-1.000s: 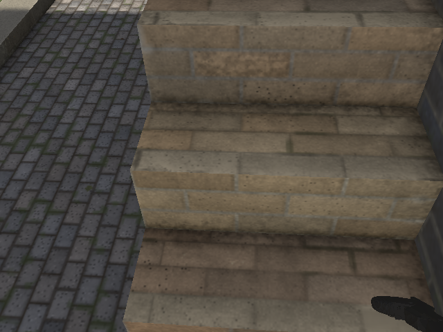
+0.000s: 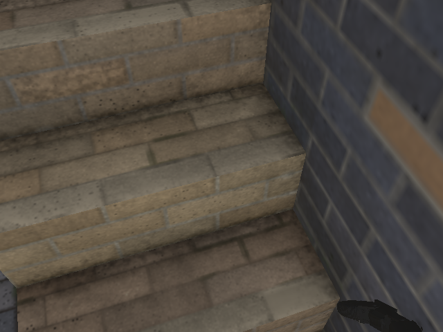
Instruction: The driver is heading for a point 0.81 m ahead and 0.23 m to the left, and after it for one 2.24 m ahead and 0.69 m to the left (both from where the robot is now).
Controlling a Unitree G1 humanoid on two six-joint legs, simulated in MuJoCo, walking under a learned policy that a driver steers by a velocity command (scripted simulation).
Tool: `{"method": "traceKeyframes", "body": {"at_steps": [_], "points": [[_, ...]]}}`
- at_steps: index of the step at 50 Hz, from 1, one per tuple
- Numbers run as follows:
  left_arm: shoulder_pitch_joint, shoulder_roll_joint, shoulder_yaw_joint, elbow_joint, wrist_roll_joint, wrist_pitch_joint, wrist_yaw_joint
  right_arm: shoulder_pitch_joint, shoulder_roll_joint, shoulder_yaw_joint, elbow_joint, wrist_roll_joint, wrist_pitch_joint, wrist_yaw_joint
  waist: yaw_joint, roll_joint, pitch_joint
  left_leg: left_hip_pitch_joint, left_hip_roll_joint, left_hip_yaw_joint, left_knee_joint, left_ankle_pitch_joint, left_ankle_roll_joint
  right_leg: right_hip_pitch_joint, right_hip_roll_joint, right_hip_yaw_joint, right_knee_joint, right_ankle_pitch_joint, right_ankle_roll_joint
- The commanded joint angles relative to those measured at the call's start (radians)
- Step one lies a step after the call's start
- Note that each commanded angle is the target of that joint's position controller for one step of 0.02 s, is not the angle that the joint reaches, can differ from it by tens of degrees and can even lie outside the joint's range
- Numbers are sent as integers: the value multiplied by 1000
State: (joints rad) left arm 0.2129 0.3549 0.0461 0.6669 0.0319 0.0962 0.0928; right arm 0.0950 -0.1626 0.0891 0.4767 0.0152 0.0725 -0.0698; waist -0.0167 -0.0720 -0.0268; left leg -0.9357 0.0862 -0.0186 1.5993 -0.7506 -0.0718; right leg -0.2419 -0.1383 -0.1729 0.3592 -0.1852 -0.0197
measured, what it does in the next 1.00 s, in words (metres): walks backwards, turning left: right foot 0.21 m lower, then left foot 0.18 m higher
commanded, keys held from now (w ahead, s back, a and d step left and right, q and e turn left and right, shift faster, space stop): q+shift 0.72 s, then shift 0.10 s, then e+shift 0.12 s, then w+e+shift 0.06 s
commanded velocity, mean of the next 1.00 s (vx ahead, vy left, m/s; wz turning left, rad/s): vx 0.04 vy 0.00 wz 0.74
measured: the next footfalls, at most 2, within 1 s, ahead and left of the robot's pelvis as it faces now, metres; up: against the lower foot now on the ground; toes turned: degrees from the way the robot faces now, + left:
right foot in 0.60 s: -0.15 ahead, +0.00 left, +0.00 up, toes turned +33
left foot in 0.64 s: -0.06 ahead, +0.19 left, +0.18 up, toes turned +20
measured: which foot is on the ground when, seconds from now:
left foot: down 0.00-0.50, up 0.52-0.62, down 0.64-0.74, up 0.76-1.00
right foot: down 0.00-0.20, up 0.22-0.58, down 0.60-1.00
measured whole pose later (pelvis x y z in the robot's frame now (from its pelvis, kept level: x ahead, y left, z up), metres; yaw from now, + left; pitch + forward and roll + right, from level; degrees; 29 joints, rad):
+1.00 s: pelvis -0.15 +0.03 -0.03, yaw +35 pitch +0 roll +2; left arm 0.28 0.17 -0.06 0.59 0.00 0.06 0.09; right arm 0.13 -0.21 0.01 0.59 0.01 0.05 -0.09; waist 0.03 0.03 0.02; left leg -0.50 -0.06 0.02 0.92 -0.43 -0.20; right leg -0.16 0.09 -0.07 0.54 -0.39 -0.14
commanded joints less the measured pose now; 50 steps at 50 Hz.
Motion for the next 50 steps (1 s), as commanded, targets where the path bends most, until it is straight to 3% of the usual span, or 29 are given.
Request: {"method": "traceKeyframes", "body": {"at_steps": [1, 4, 7, 10, 11, 12, 14, 15, 18, 20, 23, 25, 26, 27, 28, 29, 30, 31, 32, 33, 35, 36, 39, 40, 41, 44, 47, 48, 50], "points": [[26, 206, 72, -52, -13, 9, -23, 3, -23, -15, -69, -29, -18, -4, -27, -108, -206, 93, -64, -12, -142, 13, 56, 239, -267, 48, -38, 931, -192], [26, 207, 63, -10, -11, 16, -56, -7, 19, -16, -75, -45, -8, -23, -85, -82, -109, -77, -34, -59, 19, -50, 123, 180, -315, 24, -53, 397, -185], [-61, 227, 59, -12, -49, 23, -60, 71, -16, -42, -34, -24, -24, -11, -152, -152, -32, 49, -42, -75, -120, 32, 142, 11, -302, -23, -94, 51, -154], [-75, 170, 32, -7, -70, 43, -70, 168, -105, -85, 18, -23, -44, -5, -189, 57, -13, 198, -127, -168, -512, 40, 232, -65, -111, -99, 100, -202, -105], [-31, 121, 23, -11, -68, 55, -69, 151, -150, -107, 25, -52, -72, 4, -137, 205, -56, 208, -114, -389, -645, -90, 287, -98, -47, -61, 271, -249, -96], [-74, 145, 26, -52, -66, 59, -92, 249, -223, -125, 26, -60, -98, 10, -206, 324, -41, 229, -23, -678, -905, -121, 332, -183, 43, 34, 516, -447, -69], [-154, 63, 7, -136, -52, 42, -131, 198, -248, -124, 46, -65, -161, -7, -83, 414, -79, 184, -16, -949, -1074, -240, 283, -259, 140, 322, 928, -266, -38], [-222, 50, -11, -188, -12, 24, -135, 210, -243, -117, 52, -47, -166, -11, -98, 426, -30, 158, -31, -854, -1046, -44, 218, -281, 187, 332, 1027, -195, -16], [-107, 39, -21, -174, -1, -9, -118, 102, -178, -117, 67, 7, -155, -35, 22, 320, 2, 11, -123, -607, -922, 27, 174, -75, 233, 303, 949, -49, 16], [74, 49, -16, -99, 20, -5, -119, -19, -154, -117, -5, 12, -144, -35, 96, 254, -24, -56, -185, -541, -916, 150, 136, 150, 299, 276, 785, -26, 2], [142, -18, -44, -60, 40, 24, -116, 7, -132, -139, -48, 28, -118, -34, 44, 371, 50, 110, -265, -435, -950, 339, 8, 209, 282, 263, 122, -126, -39], [92, -52, -62, -13, 52, 33, -124, 68, -164, -165, -61, 64, -77, -40, -32, 163, 86, 222, -371, -296, -786, 229, -83, 221, 240, 151, -331, 179, -78], [-127, -108, -88, -23, 45, 27, -123, 238, -176, -189, 13, 100, -54, -54, -149, -136, 39, 390, -412, -180, -320, 206, -55, 76, 133, 199, -365, 440, -127], [-305, -124, -107, -83, 52, 26, -120, 339, -204, -194, 54, 101, -28, -69, -220, -191, 52, 257, -465, -101, -37, 118, -84, 87, 101, 190, -222, 637, -187], [-329, -109, -110, -104, 35, 19, -111, 404, -195, -177, 59, 81, -20, -61, -233, -108, 0, 183, -439, -105, 53, 65, -60, 167, 81, 163, -172, 654, -178], [-228, -86, -103, -91, 28, 10, -99, 348, -153, -150, 32, 75, -28, -51, -185, -62, -15, 57, -424, -120, -31, 48, -36, 322, 73, 181, -123, 733, -149], [-227, -101, -128, -145, 46, 6, -91, 281, -183, -152, 17, 90, -41, -52, -141, 8, 62, 62, -455, -100, 43, 114, -88, 273, 26, 231, -163, 791, -151], [-177, -111, -131, -138, 57, -2, -78, 266, -162, -142, 22, 96, -62, -42, -127, -77, 55, -12, -454, -50, 12, 90, -112, 381, 46, 178, -11, 1037, -119], [48, -44, -108, -70, 24, -14, -45, 185, -135, -123, -13, 86, -100, -15, -95, -206, -37, -110, -355, -6, -206, 154, -114, 633, 12, 214, 196, 1257, -105], [101, -1, -86, -87, -2, -12, -18, 179, -199, -130, 5, 79, -129, 12, -44, -139, -116, -78, -307, -34, -309, 308, -103, 686, -30, 235, 202, 1216, -101], [164, 26, -62, -99, 25, 1, -17, 39, -237, -128, 30, 79, -140, 32, 62, 25, -177, -54, -310, -13, -236, 363, -74, 688, -23, 278, 202, 1303, -96], [103, 42, -60, -122, -1, -8, -13, 74, -249, -135, 26, 55, -132, 29, 3, -44, -235, -3, -250, -27, -232, 343, -75, 632, -98, 268, 232, 1435, -98], [-33, 28, -75, -188, 5, -22, -13, 112, -296, -163, 86, 36, -91, 3, -37, -36, -222, 174, -284, 16, -218, 435, -133, 448, -35, 223, 174, 1167, -64], [-80, -15, -84, -190, 7, -41, -7, 131, -270, -161, 88, 39, -62, -15, -74, -102, -135, 135, -255, 22, -268, 445, -149, 398, -41, 202, 164, 1109, -84], [-68, -71, -99, -203, 9, -51, -4, 100, -273, -160, 81, 25, -48, -26, -33, -46, -79, 136, -259, 34, -289, 418, -145, 363, -34, 213, 141, 1055, -91], [-19, -83, -91, -185, -10, -40, -5, 20, -143, -120, 39, -9, -27, -41, 13, -50, -5, 128, -229, 31, -490, 310, -142, 337, -62, 292, 168, 1042, -67], [24, -72, -71, -152, -16, -29, 21, 19, -66, -84, 32, -14, -21, -25, 23, -49, -49, 165, -158, 54, -628, 258, -136, 391, -70, 387, 178, 1068, -47], [55, -85, -71, -139, -19, -40, 21, 19, -42, -72, 34, -4, -26, -20, 33, -54, -60, 284, -127, 43, -688, 317, -120, 270, -65, 409, 105, 770, -46], [59, -75, -64, -158, -47, -63, -13, -37, -88, -69, 9, -12, -44, -15, 76, -23, 109, 351, -170, 141, -818, 330, -124, 90, 13, 435, -16, 263, -57]]}}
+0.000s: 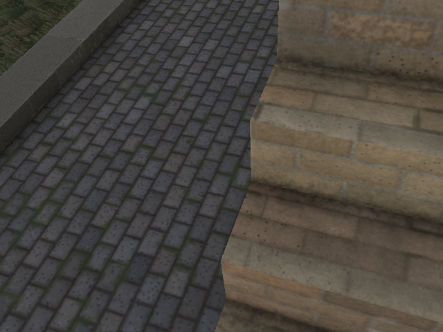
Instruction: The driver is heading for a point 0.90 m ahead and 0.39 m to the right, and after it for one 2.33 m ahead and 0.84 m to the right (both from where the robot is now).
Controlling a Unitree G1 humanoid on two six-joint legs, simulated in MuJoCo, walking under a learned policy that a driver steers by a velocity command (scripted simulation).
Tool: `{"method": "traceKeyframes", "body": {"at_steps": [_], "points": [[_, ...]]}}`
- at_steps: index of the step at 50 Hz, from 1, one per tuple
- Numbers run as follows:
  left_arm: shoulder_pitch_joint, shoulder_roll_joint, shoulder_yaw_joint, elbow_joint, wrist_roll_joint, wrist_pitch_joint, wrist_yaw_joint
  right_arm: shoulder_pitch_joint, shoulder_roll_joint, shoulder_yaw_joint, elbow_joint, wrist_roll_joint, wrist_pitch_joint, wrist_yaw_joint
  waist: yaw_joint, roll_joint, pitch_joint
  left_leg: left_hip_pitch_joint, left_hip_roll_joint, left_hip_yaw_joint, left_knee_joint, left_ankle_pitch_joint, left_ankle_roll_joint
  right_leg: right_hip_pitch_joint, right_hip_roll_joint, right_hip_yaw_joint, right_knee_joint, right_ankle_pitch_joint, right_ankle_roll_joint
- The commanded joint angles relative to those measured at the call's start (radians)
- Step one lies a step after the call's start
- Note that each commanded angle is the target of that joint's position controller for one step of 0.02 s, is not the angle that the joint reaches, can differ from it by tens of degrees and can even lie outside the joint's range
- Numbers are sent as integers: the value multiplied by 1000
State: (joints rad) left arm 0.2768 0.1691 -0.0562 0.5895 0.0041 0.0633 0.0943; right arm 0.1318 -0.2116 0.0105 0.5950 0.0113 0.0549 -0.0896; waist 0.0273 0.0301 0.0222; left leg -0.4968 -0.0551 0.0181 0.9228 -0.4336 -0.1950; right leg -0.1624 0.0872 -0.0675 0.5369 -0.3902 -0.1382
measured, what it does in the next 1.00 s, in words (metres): goes down, backwards, turning right: left foot, then right foot 0.21 m lower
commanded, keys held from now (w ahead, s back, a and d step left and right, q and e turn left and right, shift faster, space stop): w+e+shift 0.84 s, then w+shift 0.08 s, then w+q+shift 0.08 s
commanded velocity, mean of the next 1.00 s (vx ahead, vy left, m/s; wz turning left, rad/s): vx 0.82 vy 0.00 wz -0.75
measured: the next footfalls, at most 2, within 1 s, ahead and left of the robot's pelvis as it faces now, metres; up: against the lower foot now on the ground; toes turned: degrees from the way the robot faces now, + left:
left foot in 0.08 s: +0.06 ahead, +0.10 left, +0.01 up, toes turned +6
right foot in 0.50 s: -0.22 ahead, -0.09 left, -0.20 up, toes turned -26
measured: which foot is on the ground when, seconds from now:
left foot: up 0.00-0.06, down 0.08-0.48, up 0.50-1.00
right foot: down 0.00-0.08, up 0.10-0.48, down 0.50-1.00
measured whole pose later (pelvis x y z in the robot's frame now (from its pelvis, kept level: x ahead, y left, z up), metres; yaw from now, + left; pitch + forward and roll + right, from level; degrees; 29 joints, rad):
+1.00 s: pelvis -0.12 -0.07 -0.15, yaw -43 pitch +4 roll +9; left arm 0.51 0.20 0.04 0.95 0.00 -0.03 0.08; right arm -0.16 -0.10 0.05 0.43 -0.02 -0.06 0.01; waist 0.00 -0.01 0.05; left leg -1.01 -0.01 0.12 1.53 -0.59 -0.01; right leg 0.03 -0.06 0.22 0.08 0.04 -0.14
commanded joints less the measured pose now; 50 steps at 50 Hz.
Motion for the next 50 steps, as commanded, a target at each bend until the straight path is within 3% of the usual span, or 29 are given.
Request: {"method": "traceKeyframes", "body": {"at_steps": [1, 3, 4, 5, 6, 7, 9, 11, 13, 15, 18, 20, 21, 24, 25, 26, 27, 28, 29, 30, 31, 33, 38, 41, 45, 47, 48, 49, 50], "points": [[34, 141, 57, -62, -12, -39, -28, -101, -25, 21, -129, -14, -43, -6, 47, -132, 96, 5, -38, 120, -250, 43, 16, -52, -200, 359, -248, 368, 62], [0, 162, 72, -47, -12, -44, -46, -76, -28, 28, -143, -7, -74, -30, 18, -116, 118, 172, 0, 93, -508, 152, 71, -116, -134, 344, -181, 399, 87], [-64, 168, 69, -75, -6, -28, -50, 9, -24, 32, -142, 19, -75, -48, -42, -80, 74, 284, 158, -29, -725, 454, 119, -129, -89, 344, 66, 211, 133], [57, 157, 85, -42, -23, -18, -59, -66, -16, 54, -189, -28, -102, -55, 29, 87, -100, 600, 195, -41, -587, 531, 204, -317, 77, 185, 365, -2, 247], [168, 237, 112, -28, -14, -4, -84, -117, -10, 43, -265, -41, -149, -72, 27, 199, -329, 581, 414, -314, -421, 589, 333, -423, -13, 222, 877, -269, 217], [133, 256, 126, -38, -38, -8, -101, -97, -27, 28, -260, -37, -185, -102, 39, 47, -350, 426, 516, -408, -440, 250, 333, -493, -103, 294, 1316, -188, 207], [195, 225, 113, -53, -44, -7, -157, -191, -90, 10, -252, 2, -226, -109, 144, 67, -191, 185, 398, -199, -521, 65, 274, -496, -88, 190, 1464, -128, 220], [356, 247, 128, 36, -45, 13, -175, -260, -104, -6, -245, -17, -245, -71, 207, 55, -123, 3, 331, -12, -579, 19, 240, -298, -100, 118, 1448, -4, 224], [454, 264, 142, 122, -34, 6, -154, -306, -57, 2, -246, -38, -232, -20, 254, -30, -100, -10, 261, 174, -507, -19, 228, -194, -77, 1, 1241, 137, 210], [475, 209, 135, 158, -27, 0, -140, -392, -57, -4, -246, -19, -228, 20, 284, 49, -68, 37, 294, 175, -471, -94, 225, -192, -166, 32, 952, 151, 144], [402, 150, 138, 219, -32, 6, -128, -411, -10, 0, -259, -20, -210, 47, 200, 76, 35, 70, 336, 205, -298, -76, 267, -219, -304, 25, 443, 261, 59], [431, 89, 111, 259, -14, 10, -127, -466, 11, 11, -295, 11, -204, 60, 170, 32, 20, 15, 408, 213, -184, -34, 259, -144, -361, -34, 193, 468, 23], [519, 89, 114, 315, 1, 0, -122, -520, 44, 26, -308, 4, -198, 74, 194, -57, 0, -70, 381, 263, -59, -42, 246, -24, -358, -69, 70, 587, 6], [634, 26, 96, 436, 26, -42, -118, -636, 203, 60, -312, 79, -148, 120, 205, -188, -27, -200, 347, 350, 533, -231, 186, 27, -261, -134, -68, 601, 27], [669, -9, 82, 460, 53, -66, -118, -775, 256, 68, -376, 100, -131, 129, 240, -274, 57, -378, 339, 319, 915, -398, 146, -46, -255, -42, -60, 671, 63], [557, 3, 66, 458, 49, -94, -120, -824, 375, 94, -436, 90, -112, 149, 148, -320, 107, -528, 325, 266, 1293, -372, 114, -169, -254, 83, -39, 904, 80], [416, 58, 67, 403, 18, -127, -125, -640, 408, 109, -449, 34, -114, 145, 2, -320, 93, -652, 268, 156, 1426, -358, 65, -218, -285, 423, -107, 935, 14], [352, 129, 78, 349, -9, -127, -125, -533, 283, 77, -416, 12, -105, 143, -14, -205, 11, -766, 235, 150, 1401, -215, 33, -65, -338, 484, -126, 801, -35], [350, 183, 115, 321, -24, -123, -100, -630, 293, 92, -442, 14, -109, 130, 66, -129, 29, -849, 269, -46, 1280, -75, 33, -85, -487, 810, -283, 180, -109], [340, 185, 122, 344, 22, -141, -67, -747, 293, 89, -430, 30, -88, 92, 131, -66, 128, -891, 267, -114, 1233, 65, 35, -160, -567, 1038, -440, -261, -127], [374, 120, 104, 325, 48, -149, -42, -715, 167, 34, -391, 35, -73, 73, 155, 11, 128, -920, 207, -83, 1109, 174, 14, 20, -537, 1040, -424, -285, -127], [399, 71, 107, 271, 45, -124, 6, -601, 56, -25, -280, 18, -53, 71, 133, -93, 92, -766, 121, -87, 918, 243, 16, 167, -451, 901, -381, -116, -83], [586, -65, 95, 301, 15, -82, 59, -638, 148, -16, -193, -1, -81, 98, 151, -200, 70, -884, 10, 38, 1031, 79, 56, 479, -368, 569, -269, 567, -82], [596, -34, 104, 342, 0, -79, 38, -629, 278, 47, -287, -37, -100, 118, 117, -213, 32, -1140, 67, -34, 1280, -172, 93, 603, -384, 489, -130, 1075, -69], [421, 108, 122, 287, -72, -66, 32, -650, 268, 111, -369, -58, -125, 110, 72, -122, 23, -814, 127, 98, 764, -285, 121, 135, -342, 458, -500, 705, -77], [179, 138, 116, 260, -21, -108, -3, -473, 173, 53, -321, -46, -136, 96, -81, -275, -125, -155, 20, 245, 618, -69, 170, -91, -251, 219, -461, 1698, -66], [102, 204, 123, 247, 2, -136, -11, -272, 72, 7, -218, -39, -129, 80, -153, -321, -295, 25, -32, 237, 758, 55, 181, -54, -289, 181, -352, 2326, -82], [50, 308, 155, 233, 16, -147, -25, -84, -20, -23, -184, -15, -114, 67, -226, -437, -336, -45, -9, 117, 593, -156, 210, 177, -361, 209, -188, 2559, -112], [18, 270, 141, 220, 40, -152, -43, -50, -72, -39, -121, 9, -100, 78, -190, -332, -353, -89, -39, 58, 475, -253, 234, 293, -418, 223, -76, 2701, -148]]}}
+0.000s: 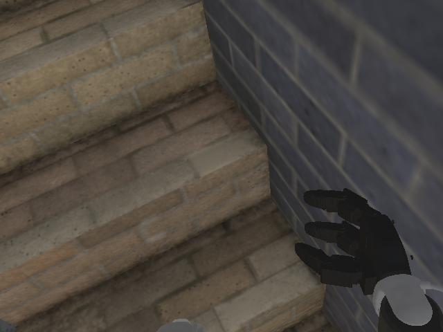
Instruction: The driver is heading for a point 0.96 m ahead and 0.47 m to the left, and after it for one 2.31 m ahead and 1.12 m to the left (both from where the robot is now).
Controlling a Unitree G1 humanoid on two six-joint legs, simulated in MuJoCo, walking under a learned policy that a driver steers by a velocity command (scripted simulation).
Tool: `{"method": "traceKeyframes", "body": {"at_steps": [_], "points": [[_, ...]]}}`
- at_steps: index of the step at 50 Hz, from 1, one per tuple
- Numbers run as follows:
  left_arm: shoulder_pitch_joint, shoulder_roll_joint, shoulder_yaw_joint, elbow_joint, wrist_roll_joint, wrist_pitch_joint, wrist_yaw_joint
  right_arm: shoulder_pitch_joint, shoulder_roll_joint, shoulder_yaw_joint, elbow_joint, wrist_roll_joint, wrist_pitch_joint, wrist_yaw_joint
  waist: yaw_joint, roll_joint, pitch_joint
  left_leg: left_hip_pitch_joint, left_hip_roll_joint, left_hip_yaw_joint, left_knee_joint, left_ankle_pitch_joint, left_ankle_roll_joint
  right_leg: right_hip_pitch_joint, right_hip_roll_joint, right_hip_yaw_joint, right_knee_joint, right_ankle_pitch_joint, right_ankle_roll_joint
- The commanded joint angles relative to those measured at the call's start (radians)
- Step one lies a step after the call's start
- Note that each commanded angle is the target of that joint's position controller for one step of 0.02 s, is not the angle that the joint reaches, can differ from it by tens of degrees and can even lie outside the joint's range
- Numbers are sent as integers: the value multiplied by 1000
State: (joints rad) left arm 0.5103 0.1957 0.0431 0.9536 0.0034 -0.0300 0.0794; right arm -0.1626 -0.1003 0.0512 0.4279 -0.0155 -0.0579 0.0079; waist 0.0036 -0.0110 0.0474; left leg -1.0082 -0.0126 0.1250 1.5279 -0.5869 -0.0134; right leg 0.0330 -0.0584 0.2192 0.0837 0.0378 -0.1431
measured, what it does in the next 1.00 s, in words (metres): climbs, turning left: left foot 0.21 m higher, then right foot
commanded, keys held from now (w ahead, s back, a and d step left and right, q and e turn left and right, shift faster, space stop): w+q+shift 0.96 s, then w+e+shift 0.04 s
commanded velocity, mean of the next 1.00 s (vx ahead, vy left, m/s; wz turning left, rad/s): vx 1.00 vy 0.00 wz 0.70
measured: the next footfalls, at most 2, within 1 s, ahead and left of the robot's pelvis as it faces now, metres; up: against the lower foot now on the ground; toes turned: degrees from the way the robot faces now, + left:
left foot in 0.04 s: +0.12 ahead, +0.14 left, +0.21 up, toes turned -4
right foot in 0.38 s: +0.22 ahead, -0.12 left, +0.21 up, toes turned +12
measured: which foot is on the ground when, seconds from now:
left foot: up 0.00-0.02, down 0.04-0.36, up 0.38-0.72, down 0.74-1.00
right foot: down 0.00-0.08, up 0.10-0.36, down 0.38-0.74, up 0.76-1.00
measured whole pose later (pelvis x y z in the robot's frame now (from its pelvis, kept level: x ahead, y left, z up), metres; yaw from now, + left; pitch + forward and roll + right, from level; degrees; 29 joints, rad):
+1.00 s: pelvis +0.13 +0.18 +0.15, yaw +45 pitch +0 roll -5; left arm 0.00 0.15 -0.07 0.51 0.00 -0.08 -0.05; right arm 0.42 -0.11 0.05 0.64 -0.02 -0.07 -0.02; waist -0.05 -0.10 0.04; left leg -0.34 -0.02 -0.20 0.69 -0.35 0.01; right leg -1.02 0.14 -0.06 2.42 -0.47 -0.03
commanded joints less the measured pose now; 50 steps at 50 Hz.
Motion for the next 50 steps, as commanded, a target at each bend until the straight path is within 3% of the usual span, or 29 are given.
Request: {"method": "traceKeyframes", "body": {"at_steps": [1, 3, 5, 6, 7, 9, 12, 15, 17, 18, 19, 20, 21, 22, 23, 25, 28, 31, 32, 34, 37, 38, 39, 40, 41, 43, 45, 48, 50], "points": [[-193, 206, 25, -157, 47, -63, -39, 209, -206, -83, 68, 51, 19, -6, -130, -216, -344, 347, -101, -41, -299, -147, 85, 203, -290, -53, 471, 2306, -171], [-278, 168, 9, -191, 29, -70, -25, 298, -200, -66, 160, 31, 20, 35, -149, -81, -370, 510, -91, -165, -625, 105, 160, 136, -289, -57, 670, 2067, -173], [-303, 38, -33, -257, 31, -63, -42, 273, -177, -62, 271, -37, 75, 11, 0, 394, -193, 441, 69, -799, -979, 54, 385, -389, 86, -92, 1289, -32, 69], [-343, 17, -42, -303, 44, -73, -81, 248, -43, -23, 261, -58, 64, -16, 7, 271, -26, 354, 58, -893, -1037, 0, 415, -675, 167, -4, 1763, -348, 105], [-412, -21, -64, -395, 53, -83, -100, 258, -13, -6, 263, -38, 27, -44, 20, 199, 75, 359, 73, -828, -967, 46, 404, -927, 203, 19, 2015, -495, 124], [-358, 8, -73, -451, 84, -89, -133, 340, -56, -33, 307, 21, -24, -67, 68, 44, 70, 465, 54, -701, -909, 458, 311, -1075, 149, -1, 2091, -563, 103], [-420, 37, -92, -545, 66, -88, -146, 329, -131, -52, 261, -30, -11, -91, 93, -20, -45, 447, 69, -671, -969, 634, 264, -1031, 121, -52, 2139, -494, 97], [-468, 83, -103, -562, 79, -44, -89, 230, -195, -64, 159, 1, -1, -104, 125, -148, -87, 163, -19, -502, -930, 625, 196, -601, 30, -156, 1478, -158, 112], [-365, 71, -89, -520, 79, -5, -51, 238, -202, -89, 168, 58, 25, -91, 160, -43, -129, 49, -64, -405, -826, 781, 123, -203, 25, -238, 923, -286, 112], [-125, 75, -62, -440, 66, 11, -43, 130, -203, -90, 123, 76, 38, -88, 301, -16, -194, 23, -104, -390, -530, 884, 56, -21, -25, -173, 675, -148, 83], [26, 82, -34, -323, 35, 12, -50, 110, -145, -66, 119, 53, 29, -67, 347, -131, -237, 82, -195, -227, -111, 355, 33, 12, -60, -216, 436, 120, 59], [-94, 98, -36, -305, 73, -26, -66, 166, -40, -46, 66, 36, -6, -42, 169, -146, -220, 75, -180, -292, 293, 214, 2, -14, -154, -45, 523, 534, 44], [-130, 171, -20, -355, 136, -61, -68, 446, -84, -59, 70, 50, -32, -25, 19, -253, -411, 56, -133, -327, 628, 78, -73, 125, -434, 195, 610, 1071, -108], [-203, 193, 9, -373, 100, -66, -54, 533, -166, -81, 80, 57, -13, -41, -28, -169, -475, -35, -62, -395, 808, 148, -89, 197, -501, 291, 523, 758, -168], [-276, 205, 24, -393, 52, -54, -28, 535, -206, -90, 51, 77, 11, -52, -67, -204, -407, -104, -10, -424, 782, 246, -111, 115, -506, 331, 428, 214, -168], [-280, 149, 14, -386, 11, -28, 7, 336, -205, -92, 28, 60, 61, -41, -55, -169, -222, -166, 91, -425, 547, 334, -98, -70, -408, 200, 367, -471, -54], [-355, 195, 10, -386, 6, -20, 37, 337, -155, -64, 20, 54, 138, -16, -119, -140, -1, -2, 153, -373, 242, 255, -113, -414, -378, -17, 281, -557, -19], [-420, 304, 48, -383, -16, -23, 18, 465, -113, -37, 78, 61, 124, 8, -182, -102, -49, 514, 183, -175, -311, 311, -29, -521, -279, -367, 198, -407, 49], [-364, 328, 63, -380, -3, -17, 7, 442, -112, -50, 86, 89, 115, 13, -129, -198, -75, 614, 140, -95, -426, 294, -36, -422, -261, -390, 123, -463, 25], [-462, 256, 33, -362, 3, -16, -11, 519, -152, -97, 115, 89, 93, -3, -177, -274, -67, 765, 115, -36, -521, 300, -12, -378, -260, -448, 127, -504, 4], [-396, 185, -5, -349, -22, 2, -28, 566, -213, -127, 172, 47, 23, 19, -141, -46, 80, 757, -26, 1, -1044, 283, 69, -265, -181, -484, 649, -161, -21], [-363, 171, -9, -373, -9, -6, -16, 567, -233, -118, 166, 20, 9, 54, -93, 127, 39, 873, 12, -165, -931, 764, 75, -453, -154, -439, 917, -332, -13], [-407, 127, -32, -474, 9, -44, -27, 695, -378, -147, 155, 38, -15, 69, -81, 420, -66, 1041, 227, -776, -1102, 494, 225, -806, 70, -278, 1170, -575, 74], [-467, 70, -45, -507, -12, -83, -58, 669, -318, -118, 149, 10, -39, 66, -70, 353, -96, 915, 295, -1113, -1321, 147, 234, -827, 108, -52, 1447, -493, 112], [-469, 41, -51, -490, -28, -96, -82, 561, -289, -99, 125, -7, -36, 50, -11, 287, -65, 897, 327, -1043, -1290, 59, 223, -945, 97, -22, 1652, -397, 128], [-548, -20, -100, -510, 22, -83, -103, 532, -281, -94, 104, 17, -11, 21, -23, 216, -26, 793, 250, -663, -1052, 426, 211, -1081, 115, -170, 2050, -462, 122], [-570, -19, -101, -528, 24, -88, -133, 572, -204, -66, 134, 2, -25, 13, -9, 238, -86, 802, 189, -625, -1038, 457, 232, -1101, 135, -190, 2170, -497, 103], [-581, 22, -84, -532, -11, -74, -136, 619, -208, -74, 149, -1, -37, -45, -24, 275, -169, 984, 238, -716, -1080, 519, 258, -1240, 173, -178, 2395, -490, 117], [-566, 4, -89, -557, -28, -62, -129, 545, -192, -54, 143, -15, -29, -69, 5, 202, -139, 990, 272, -659, -1061, 517, 220, -1371, 155, -179, 2599, -564, 103]]}}
Over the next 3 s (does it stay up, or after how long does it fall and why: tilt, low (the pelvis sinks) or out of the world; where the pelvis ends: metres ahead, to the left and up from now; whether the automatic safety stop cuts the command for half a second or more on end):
falls after 2.52 s (tilt)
